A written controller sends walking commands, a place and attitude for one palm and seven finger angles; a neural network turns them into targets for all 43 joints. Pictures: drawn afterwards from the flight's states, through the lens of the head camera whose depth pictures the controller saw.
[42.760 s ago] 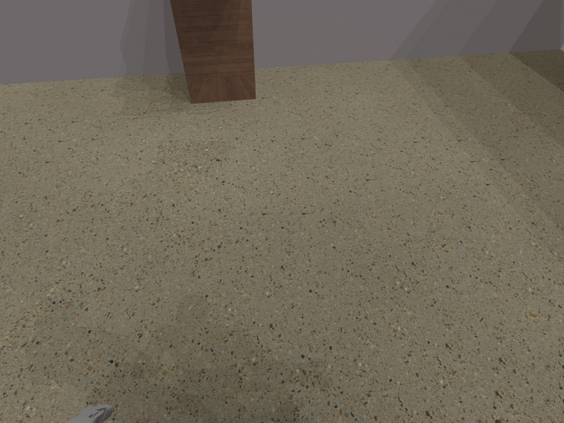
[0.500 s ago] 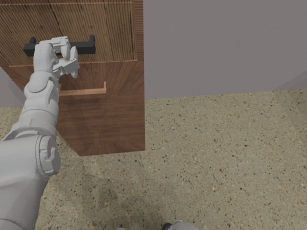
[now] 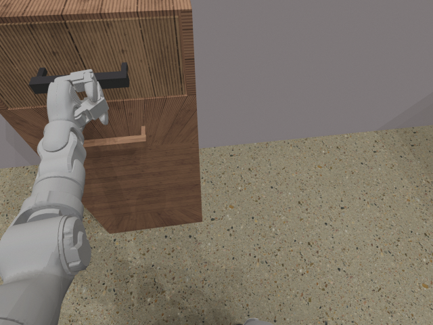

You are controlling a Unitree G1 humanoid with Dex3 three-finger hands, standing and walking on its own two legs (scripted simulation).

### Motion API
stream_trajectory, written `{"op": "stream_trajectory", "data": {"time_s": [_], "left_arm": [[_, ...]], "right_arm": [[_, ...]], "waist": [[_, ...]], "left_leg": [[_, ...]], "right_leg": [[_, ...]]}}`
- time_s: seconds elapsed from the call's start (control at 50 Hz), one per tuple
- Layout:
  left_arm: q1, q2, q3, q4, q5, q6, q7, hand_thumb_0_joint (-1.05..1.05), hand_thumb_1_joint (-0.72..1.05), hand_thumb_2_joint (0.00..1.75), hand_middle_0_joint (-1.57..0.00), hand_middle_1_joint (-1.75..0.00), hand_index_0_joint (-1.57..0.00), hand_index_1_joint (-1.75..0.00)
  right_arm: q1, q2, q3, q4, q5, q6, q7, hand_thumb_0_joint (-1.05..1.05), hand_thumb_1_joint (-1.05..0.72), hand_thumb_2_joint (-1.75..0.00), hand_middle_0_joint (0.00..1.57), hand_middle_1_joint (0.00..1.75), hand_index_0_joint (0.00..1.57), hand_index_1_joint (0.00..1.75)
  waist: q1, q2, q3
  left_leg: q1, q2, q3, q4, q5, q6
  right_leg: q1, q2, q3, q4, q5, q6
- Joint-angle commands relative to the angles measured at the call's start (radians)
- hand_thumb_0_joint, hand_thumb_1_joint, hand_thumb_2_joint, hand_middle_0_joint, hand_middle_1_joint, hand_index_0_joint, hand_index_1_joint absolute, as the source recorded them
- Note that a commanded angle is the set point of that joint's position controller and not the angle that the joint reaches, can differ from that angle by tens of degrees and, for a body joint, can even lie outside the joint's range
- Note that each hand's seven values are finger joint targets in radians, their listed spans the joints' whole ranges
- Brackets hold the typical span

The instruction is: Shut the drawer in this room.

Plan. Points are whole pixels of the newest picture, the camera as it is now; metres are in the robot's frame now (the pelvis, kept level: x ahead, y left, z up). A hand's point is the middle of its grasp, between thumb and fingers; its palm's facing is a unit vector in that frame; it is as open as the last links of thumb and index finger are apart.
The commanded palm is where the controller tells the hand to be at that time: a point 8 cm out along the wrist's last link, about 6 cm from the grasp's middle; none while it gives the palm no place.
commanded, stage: pull the fist back off the drawer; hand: left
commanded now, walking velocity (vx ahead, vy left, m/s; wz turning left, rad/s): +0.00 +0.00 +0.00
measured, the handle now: (82, 75) +0.56 +0.23 +0.14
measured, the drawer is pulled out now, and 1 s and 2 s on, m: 0.00 0.00 0.00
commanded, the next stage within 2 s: draw the hand back to the body in 0.22 s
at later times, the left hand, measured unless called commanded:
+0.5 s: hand (89, 123) +0.43 +0.18 +0.15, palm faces +0.09 -1.00 +0.00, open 3.3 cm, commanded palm +0.38 +0.23 +0.15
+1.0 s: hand (47, 194) +0.29 +0.21 +0.16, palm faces +0.29 -0.92 -0.25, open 3.2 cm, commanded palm +0.25 +0.25 +0.17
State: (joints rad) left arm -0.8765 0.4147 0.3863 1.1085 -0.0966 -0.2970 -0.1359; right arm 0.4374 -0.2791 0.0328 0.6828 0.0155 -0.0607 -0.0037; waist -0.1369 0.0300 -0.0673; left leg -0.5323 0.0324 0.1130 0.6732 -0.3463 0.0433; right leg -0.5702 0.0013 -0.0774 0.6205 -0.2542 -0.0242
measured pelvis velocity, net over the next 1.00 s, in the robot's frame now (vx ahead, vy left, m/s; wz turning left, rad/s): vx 0.01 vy -0.02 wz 0.04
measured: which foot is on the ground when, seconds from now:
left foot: down 0.00-1.00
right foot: down 0.00-1.00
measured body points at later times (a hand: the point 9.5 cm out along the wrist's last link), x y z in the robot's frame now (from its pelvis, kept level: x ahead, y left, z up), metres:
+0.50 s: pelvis +0.03 -0.01 +0.01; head +0.05 -0.02 +0.46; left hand +0.41 +0.24 +0.15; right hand +0.17 -0.25 -0.09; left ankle -0.01 +0.09 -0.72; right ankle +0.03 -0.11 -0.72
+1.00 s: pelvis +0.01 -0.02 +0.02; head +0.01 -0.05 +0.47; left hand +0.27 +0.25 +0.17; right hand +0.21 -0.23 -0.07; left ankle -0.01 +0.09 -0.72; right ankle +0.03 -0.11 -0.72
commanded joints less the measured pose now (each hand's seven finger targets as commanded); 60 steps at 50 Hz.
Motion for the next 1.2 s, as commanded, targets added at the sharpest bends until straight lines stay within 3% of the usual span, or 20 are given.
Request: {"op": "stream_trajectory", "data": {"time_s": [0.0, 0.06, 0.1, 0.24, 0.3, 0.32, 0.36, 0.4, 0.42, 0.46, 0.52, 0.6, 0.68, 0.8, 0.82, 0.86, 0.9, 1.04, 1.12, 1.18], "left_arm": [[-0.331, 0.2, -0.002, -0.383, -0.033, -0.051, 0.005, 0.0, 0.9, 0.9, -1.4, -1.6, -1.4, -1.6], [-0.224, 0.127, -0.036, -0.47, -0.064, -0.017, 0.006, 0.0, 0.9, 0.9, -1.4, -1.6, -1.4, -1.6], [-0.154, 0.143, -0.01, -0.528, -0.075, 0.01, 0.011, 0.0, 0.9, 0.9, -1.4, -1.6, -1.4, -1.6], [-0.232, 0.046, -0.117, -0.633, -0.068, 0.056, 0.025, 0.0, 0.9, 0.9, -1.4, -1.6, -1.4, -1.6], [-0.236, 0.045, -0.116, -0.613, -0.073, 0.064, 0.023, 0.0, 0.9, 0.9, -1.4, -1.6, -1.4, -1.6], [-0.183, 0.073, -0.089, -0.623, -0.072, 0.065, 0.02, 0.0, 0.9, 0.9, -1.4, -1.6, -1.4, -1.6], [-0.095, 0.037, -0.106, -0.648, -0.08, 0.079, 0.005, 0.0, 0.9, 0.9, -1.4, -1.6, -1.4, -1.6], [-0.017, 0.053, -0.086, -0.67, -0.091, 0.1, -0.005, 0.0, 0.9, 0.9, -1.4, -1.6, -1.4, -1.6], [0.049, 0.098, -0.043, -0.676, -0.095, 0.109, -0.009, 0.0, 0.9, 0.9, -1.4, -1.6, -1.4, -1.6], [0.088, 0.047, -0.083, -0.76, -0.107, 0.129, -0.024, 0.0, 0.9, 0.9, -1.4, -1.6, -1.4, -1.6], [0.13, 0.085, -0.054, -0.88, -0.117, 0.152, -0.027, 0.0, 0.9, 0.9, -1.4, -1.6, -1.4, -1.6], [0.215, 0.039, -0.083, -1.031, -0.137, 0.182, -0.039, 0.0, 0.9, 0.9, -1.4, -1.6, -1.4, -1.6], [0.279, 0.019, -0.102, -1.066, -0.151, 0.232, -0.051, 0.0, 0.9, 0.9, -1.4, -1.6, -1.4, -1.6], [0.394, 0.035, -0.075, -1.173, -0.168, 0.278, -0.068, 0.0, 0.9, 0.9, -1.4, -1.6, -1.4, -1.6], [0.49, 0.133, -0.086, -1.26, -0.049, 0.221, 0.05, 0.0, 0.9, 0.9, -1.4, -1.6, -1.4, -1.6], [0.615, 0.036, -0.141, -1.25, -0.02, 0.194, 0.14, 0.0, 0.9, 0.9, -1.4, -1.6, -1.4, -1.6], [0.66, 0.066, -0.113, -1.316, 0.001, 0.171, 0.184, 0.0, 0.9, 0.9, -1.4, -1.6, -1.4, -1.6], [0.739, 0.06, -0.122, -1.434, 0.036, 0.126, 0.238, 0.0, 0.9, 0.9, -1.4, -1.6, -1.4, -1.6], [0.864, 0.068, -0.095, -1.473, 0.04, 0.115, 0.247, 0.0, 0.9, 0.9, -1.4, -1.6, -1.4, -1.6], [0.947, 0.059, -0.087, -1.546, 0.041, 0.105, 0.246, 0.0, 0.9, 0.9, -1.4, -1.6, -1.4, -1.6]], "right_arm": [[0.029, -0.147, -0.07, -0.12, 0.008, -0.03, -0.008, 0.0, -0.9, -0.9, 0.2, 0.3, 0.2, 0.3], [0.0, -0.138, -0.073, -0.127, 0.017, -0.03, -0.004, 0.0, -0.9, -0.9, 0.2, 0.3, 0.2, 0.3], [-0.019, -0.139, -0.077, -0.13, 0.02, -0.03, -0.006, 0.0, -0.9, -0.9, 0.2, 0.3, 0.2, 0.3], [-0.073, -0.119, -0.063, -0.114, 0.026, -0.037, -0.023, 0.0, -0.9, -0.9, 0.2, 0.3, 0.2, 0.3], [-0.083, -0.12, -0.061, -0.106, 0.026, -0.038, -0.028, 0.0, -0.9, -0.9, 0.2, 0.3, 0.2, 0.3], [-0.087, -0.123, -0.062, -0.113, 0.025, -0.037, -0.029, 0.0, -0.9, -0.9, 0.2, 0.3, 0.2, 0.3], [-0.113, -0.114, -0.057, -0.135, 0.029, -0.039, -0.025, 0.0, -0.9, -0.9, 0.2, 0.3, 0.2, 0.3], [-0.134, -0.115, -0.055, -0.151, 0.033, -0.036, -0.022, 0.0, -0.9, -0.9, 0.2, 0.3, 0.2, 0.3], [-0.141, -0.121, -0.055, -0.159, 0.033, -0.032, -0.023, 0.0, -0.9, -0.9, 0.2, 0.3, 0.2, 0.3], [-0.178, -0.11, -0.049, -0.186, 0.04, -0.033, -0.019, 0.0, -0.9, -0.9, 0.2, 0.3, 0.2, 0.3], [-0.215, -0.108, -0.047, -0.207, 0.043, -0.039, -0.026, 0.0, -0.9, -0.9, 0.2, 0.3, 0.2, 0.3], [-0.254, -0.095, -0.043, -0.217, 0.044, -0.068, -0.035, 0.0, -0.9, -0.9, 0.2, 0.3, 0.2, 0.3], [-0.293, -0.095, -0.032, -0.209, 0.052, -0.088, -0.049, 0.0, -0.9, -0.9, 0.2, 0.3, 0.2, 0.3], [-0.344, -0.088, -0.019, -0.221, 0.051, -0.123, -0.064, 0.0, -0.9, -0.9, 0.2, 0.3, 0.2, 0.3], [-0.338, -0.09, -0.033, -0.206, 0.024, -0.121, -0.059, 0.0, -0.9, -0.9, 0.2, 0.3, 0.2, 0.3], [-0.354, -0.076, -0.027, -0.197, 0.018, -0.112, -0.052, 0.0, -0.9, -0.9, 0.2, 0.3, 0.2, 0.3], [-0.357, -0.075, -0.033, -0.197, 0.014, -0.099, -0.05, 0.0, -0.9, -0.9, 0.2, 0.3, 0.2, 0.3], [-0.387, -0.062, -0.037, -0.19, 0.004, -0.082, -0.053, 0.0, -0.9, -0.9, 0.2, 0.3, 0.2, 0.3], [-0.389, -0.067, -0.045, -0.19, -0.004, -0.08, -0.052, 0.0, -0.9, -0.9, 0.2, 0.3, 0.2, 0.3], [-0.392, -0.06, -0.047, -0.198, -0.006, -0.08, -0.046, 0.0, -0.9, -0.9, 0.2, 0.3, 0.2, 0.3]], "waist": [[0.056, 0.032, -0.402], [0.065, 0.021, -0.367], [0.081, -0.015, -0.361], [0.048, 0.039, -0.29], [0.049, 0.006, -0.312], [0.069, 0.001, -0.332], [0.09, 0.025, -0.346], [0.105, -0.023, -0.328], [0.126, -0.024, -0.322], [0.128, -0.02, -0.302], [0.136, -0.007, -0.279], [0.14, 0.015, -0.279], [0.134, 0.0, -0.183], [0.155, -0.014, -0.162], [0.174, -0.007, -0.059], [0.164, -0.056, -0.02], [0.167, -0.021, -0.067], [0.161, 0.045, -0.038], [0.174, -0.019, -0.04], [0.179, 0.022, -0.046]], "left_leg": [[0.233, -0.003, -0.116, -0.109, 0.319, -0.011], [0.272, 0.005, -0.111, -0.117, 0.409, -0.013], [0.262, 0.003, -0.1, -0.127, 0.408, -0.012], [0.331, -0.003, -0.11, -0.136, 0.42, -0.015], [0.338, -0.009, -0.113, -0.133, 0.424, -0.016], [0.347, -0.008, -0.114, -0.131, 0.452, -0.015], [0.36, -0.01, -0.108, -0.136, 0.497, -0.019], [0.339, -0.01, -0.103, -0.146, 0.502, -0.017], [0.325, -0.012, -0.099, -0.15, 0.501, -0.016], [0.327, -0.014, -0.089, -0.168, 0.493, -0.015], [0.337, -0.015, -0.089, -0.183, 0.46, -0.012], [0.393, -0.015, -0.093, -0.205, 0.458, -0.016], [0.373, -0.021, -0.097, -0.236, 0.331, -0.015], [0.376, -0.027, -0.106, -0.259, 0.279, -0.014], [0.374, -0.034, -0.089, -0.275, 0.251, -0.003], [0.378, -0.025, -0.098, -0.306, 0.221, -0.004], [0.413, -0.024, -0.091, -0.316, 0.246, -0.003], [0.474, -0.027, -0.085, -0.348, 0.254, -0.002], [0.481, -0.024, -0.093, -0.351, 0.294, -0.002], [0.488, -0.022, -0.095, -0.347, 0.325, -0.006]], "right_leg": [[0.263, 0.021, 0.057, -0.055, 0.26, -0.005], [0.276, 0.023, 0.053, -0.07, 0.315, -0.003], [0.323, 0.019, 0.055, -0.079, 0.345, -0.001], [0.292, 0.012, 0.05, -0.095, 0.342, -0.002], [0.312, 0.008, 0.05, -0.094, 0.364, -0.003], [0.333, 0.008, 0.05, -0.089, 0.38, -0.005], [0.362, 0.003, 0.051, -0.089, 0.416, -0.004], [0.4, 0.0, 0.048, -0.094, 0.448, -0.004], [0.427, -0.002, 0.052, -0.095, 0.459, -0.006], [0.448, -0.005, 0.05, -0.106, 0.476, -0.003], [0.469, -0.007, 0.053, -0.12, 0.462, -0.005], [0.476, -0.005, 0.049, -0.143, 0.445, -0.005], [0.444, -0.006, 0.045, -0.178, 0.335, -0.004], [0.466, -0.012, 0.044, -0.196, 0.273, -0.002], [0.43, -0.027, 0.077, -0.258, 0.196, -0.002], [0.451, -0.028, 0.071, -0.28, 0.159, 0.001], [0.498, -0.03, 0.077, -0.283, 0.188, 0.002], [0.515, -0.026, 0.079, -0.326, 0.172, 0.002], [0.544, -0.022, 0.07, -0.325, 0.203, 0.003], [0.554, -0.024, 0.067, -0.312, 0.233, 0.0]]}}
